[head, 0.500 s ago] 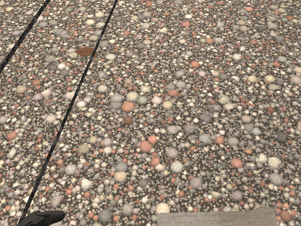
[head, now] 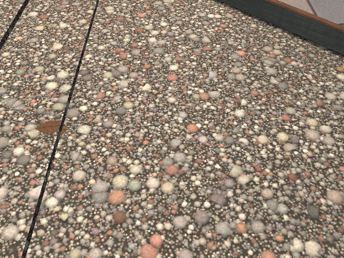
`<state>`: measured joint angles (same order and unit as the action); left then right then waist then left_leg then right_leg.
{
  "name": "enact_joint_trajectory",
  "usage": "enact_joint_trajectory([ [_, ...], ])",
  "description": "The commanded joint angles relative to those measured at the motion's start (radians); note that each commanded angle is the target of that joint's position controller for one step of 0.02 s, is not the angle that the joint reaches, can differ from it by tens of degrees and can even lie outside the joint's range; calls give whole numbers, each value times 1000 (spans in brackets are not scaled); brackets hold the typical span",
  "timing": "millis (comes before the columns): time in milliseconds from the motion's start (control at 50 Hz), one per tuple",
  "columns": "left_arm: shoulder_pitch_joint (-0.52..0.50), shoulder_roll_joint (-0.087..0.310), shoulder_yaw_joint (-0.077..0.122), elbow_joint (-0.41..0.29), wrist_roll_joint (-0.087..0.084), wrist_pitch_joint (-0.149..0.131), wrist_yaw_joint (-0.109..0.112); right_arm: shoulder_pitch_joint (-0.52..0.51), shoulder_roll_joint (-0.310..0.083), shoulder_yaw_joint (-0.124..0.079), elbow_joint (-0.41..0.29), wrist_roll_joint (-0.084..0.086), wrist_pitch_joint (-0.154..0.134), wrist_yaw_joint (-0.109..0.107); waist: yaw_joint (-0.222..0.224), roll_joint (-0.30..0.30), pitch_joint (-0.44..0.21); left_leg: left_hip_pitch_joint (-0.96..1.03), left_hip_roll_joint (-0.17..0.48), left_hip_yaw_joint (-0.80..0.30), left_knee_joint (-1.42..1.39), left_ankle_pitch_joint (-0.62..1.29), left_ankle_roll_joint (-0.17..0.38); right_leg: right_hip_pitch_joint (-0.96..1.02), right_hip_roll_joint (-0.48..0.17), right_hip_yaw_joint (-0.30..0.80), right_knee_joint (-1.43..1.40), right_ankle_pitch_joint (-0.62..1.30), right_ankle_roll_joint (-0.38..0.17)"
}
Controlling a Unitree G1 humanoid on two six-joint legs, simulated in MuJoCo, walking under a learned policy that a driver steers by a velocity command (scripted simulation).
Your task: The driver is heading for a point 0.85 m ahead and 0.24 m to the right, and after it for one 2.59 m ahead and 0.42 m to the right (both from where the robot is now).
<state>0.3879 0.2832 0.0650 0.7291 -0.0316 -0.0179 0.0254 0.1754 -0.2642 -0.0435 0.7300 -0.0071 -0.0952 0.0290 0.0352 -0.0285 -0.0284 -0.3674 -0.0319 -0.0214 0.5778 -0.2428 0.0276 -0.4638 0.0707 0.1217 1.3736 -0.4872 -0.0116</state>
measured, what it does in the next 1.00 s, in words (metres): walks ahead, turning right: right foot, then left foot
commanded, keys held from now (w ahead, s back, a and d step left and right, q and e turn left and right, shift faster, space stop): w+e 0.70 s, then w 0.30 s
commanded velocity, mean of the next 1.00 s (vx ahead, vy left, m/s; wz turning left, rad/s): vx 0.50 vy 0.00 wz -0.52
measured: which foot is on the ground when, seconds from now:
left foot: down 0.00-0.40, up 0.42-0.86, down 0.88-1.00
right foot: up 0.00-0.40, down 0.42-0.90, up 0.92-1.00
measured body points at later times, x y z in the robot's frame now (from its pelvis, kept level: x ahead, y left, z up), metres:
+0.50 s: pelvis +0.26 -0.06 -0.01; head +0.30 -0.08 +0.44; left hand +0.53 +0.12 -0.08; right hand +0.22 -0.35 -0.13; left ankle +0.13 +0.12 -0.63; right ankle +0.31 -0.15 -0.73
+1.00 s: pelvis +0.55 -0.12 +0.00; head +0.58 -0.12 +0.45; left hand +0.75 +0.09 -0.12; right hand +0.56 -0.42 -0.09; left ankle +0.65 -0.06 -0.73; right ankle +0.39 -0.17 -0.64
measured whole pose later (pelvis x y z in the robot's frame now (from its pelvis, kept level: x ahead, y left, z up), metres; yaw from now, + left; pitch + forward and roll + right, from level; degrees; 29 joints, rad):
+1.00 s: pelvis +0.55 -0.12 +0.00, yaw -30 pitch +1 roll +0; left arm 0.34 0.28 0.05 0.75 -0.02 -0.04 0.01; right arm 0.18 -0.27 -0.04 0.72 -0.01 -0.10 0.03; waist 0.01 -0.03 0.01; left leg -0.37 -0.04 0.01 0.53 -0.19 0.04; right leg -0.37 0.05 0.10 1.16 -0.42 -0.03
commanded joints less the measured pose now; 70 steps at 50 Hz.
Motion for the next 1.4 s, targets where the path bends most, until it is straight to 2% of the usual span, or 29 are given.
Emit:
enact_joint_trajectory([
  [20, -106, 118, 32, -134, 11, -9, 2, 73, -118, -29, -25, -18, 1, -14, -64, 148, 69, 251, 311, -369, -310, 20, 142, -397, -134, 33, 45, 164, 12],
  [140, -128, 39, 15, -162, 17, -8, -13, 116, -127, -43, 39, -11, -12, -31, -43, 103, 13, 291, 299, -97, -331, 482, 147, -435, -162, 16, -76, 303, 22],
  [220, -281, 13, 5, -189, 13, -23, -41, 121, -140, -38, 61, -4, 0, -47, -90, 105, 75, 242, 217, 85, -387, 412, 88, -274, -135, -97, -534, 584, 24],
  [300, -406, -7, -6, -232, 1, -25, -80, 196, -189, -50, 100, 14, 21, -47, -132, 93, 119, 397, 292, 103, -372, 476, 95, -263, -116, -152, -718, 519, -13],
  [360, -371, 47, 18, -241, 9, -24, -92, 194, -229, -64, 99, 26, 43, -54, -74, 139, 56, 488, 305, 162, -199, 955, 74, -119, -36, -227, -763, 349, -79],
  [400, -103, 141, 69, -177, 8, -18, -78, 168, -233, -64, 84, 26, 52, -64, 79, 126, -88, 367, 272, 206, 143, 1027, 37, 276, 17, -217, -845, 394, -151],
  [420, 49, 229, 96, -146, 8, -4, -52, 186, -184, -44, 53, -3, 40, -63, 122, -12, -211, 81, 222, 205, 464, 576, -1, 631, -156, 48, -822, 446, -222],
  [440, 7, 313, 97, -158, 1, -18, -52, 277, -59, 3, -4, -23, 6, -37, 2, -217, -342, -338, 6, 56, 794, -368, -47, 940, -407, 639, -928, 277, -437],
  [460, 72, 219, 78, -154, 8, -21, -48, 129, -172, -24, -17, 18, -31, -20, 110, -94, -367, -452, 36, -97, 848, -317, -36, 931, -392, 664, -1032, 127, -409],
  [480, 14, 185, 64, -142, 13, -30, -47, 43, -185, -28, -53, 47, -46, -16, 92, -69, -187, -505, 76, -77, 792, -206, -21, 786, -355, 512, -1061, 189, -355],
  [500, -61, 161, 54, -149, 11, -35, -46, 34, -171, -25, -50, 29, -51, -23, 35, 31, -97, -443, 116, -74, 693, -124, -22, 605, -307, 407, -1076, 288, -317],
  [520, -128, 135, 45, -161, 16, -37, -46, 39, -174, -33, -40, 4, -45, -29, -9, 37, -41, -373, 137, -66, 617, -89, -37, 467, -267, 325, -1093, 400, -296],
  [580, -183, 120, 39, -163, 25, -42, -36, 87, -152, -35, -39, -8, -11, -29, -74, -4, -10, -256, 154, -49, 522, -45, -82, 268, -219, 234, -1143, 545, -301],
  [700, -92, 160, 50, -101, 13, -30, -9, -138, -81, -8, -103, -10, -7, -24, 7, -31, 34, -151, 74, -16, 95, 308, -114, 130, -121, 122, -1116, 473, -225],
  [760, -31, 152, 47, -64, 7, -31, -10, -188, -104, -12, -116, 9, -17, -8, 38, -53, 27, -114, 60, -33, -5, 370, -94, 202, -164, 171, -1081, 392, -210],
  [820, -8, 143, 44, -41, 10, -30, -10, -178, -138, -26, -125, 10, -26, 1, 23, -82, 33, -108, 62, -44, -53, 248, -42, 318, -223, 247, -1002, 409, -193],
  [860, -21, 131, 40, -39, 13, -25, -14, -70, -159, -43, -101, 4, -30, -4, -37, -94, 5, 36, 38, -6, -104, 182, 9, 337, -196, 242, -902, 554, -164],
  [880, -23, 91, 24, -47, 21, -27, -19, 49, -195, -56, -87, -9, -36, -9, -93, -53, -99, 237, 115, -71, -82, 207, 62, 287, -142, 191, -713, 573, -130],
  [900, 94, 38, 4, -52, 9, -36, -19, 188, -284, -81, -64, -26, -34, -13, -98, 162, -272, 618, 324, -398, -84, 123, 214, -3, -20, 77, -364, 363, -52],
  [920, 132, 51, -1, -40, -1, -45, -17, 279, -259, -84, -15, 4, -20, 0, -111, 355, -326, 728, 435, -756, -247, -175, 289, -216, 31, 41, -138, -79, -13],
  [940, 32, 138, 20, -49, -8, -47, -17, 241, -186, -60, -26, 22, -16, 0, -134, 215, -178, 633, 412, -729, -292, -340, 246, -320, -21, 79, -57, -44, -16],
  [980, -133, 134, 18, -93, 14, -49, -18, 124, -144, -41, -41, 2, -2, -6, -105, 88, 17, 373, 332, -485, -325, -178, 202, -318, -100, 2, -119, 93, -20],
  [1060, -105, 68, 11, -74, 22, -44, -22, 90, -111, -27, -27, 4, -12, -7, -44, 142, 29, 228, 245, -282, -392, 111, 193, -192, -161, -38, -298, 196, -7],
  [1200, -326, 20, -16, -119, 33, -65, -39, 166, -172, -40, 32, 23, 9, -23, -100, 105, 66, 200, 194, -94, -394, 412, 165, -97, -124, -99, -737, 515, 31],
  [1280, -376, 49, -3, -133, 36, -84, -56, 223, -183, -43, 65, 31, 40, -35, -97, 127, 36, 269, 206, -133, -274, 517, 127, -3, -66, -81, -863, 558, 15],
  [1340, -222, 125, 28, -89, 55, -90, -42, 169, -182, -45, 37, 33, 47, -44, 0, 118, -56, 223, 140, -140, -64, 511, 51, 279, -86, -75, -972, 708, -44],
  [1360, -100, 198, 44, -80, 74, -88, -27, 146, -128, -27, -7, 8, 40, -44, 46, 8, -191, 60, 66, -100, 179, 245, 1, 544, -265, 62, -884, 1079, -106],
  [1380, -84, 223, 46, -85, 76, -64, -22, 345, -39, 3, 9, 9, 40, -41, -14, -244, -364, -202, -26, -46, 511, -467, -61, 819, -549, 317, -825, 1302, -280],
  [1400, -83, 166, 35, -99, 54, -41, -22, 363, -139, -19, 30, 25, 49, -42, 17, -188, -421, -226, 12, -113, 628, -494, -74, 766, -521, 340, -860, 1114, -285],
])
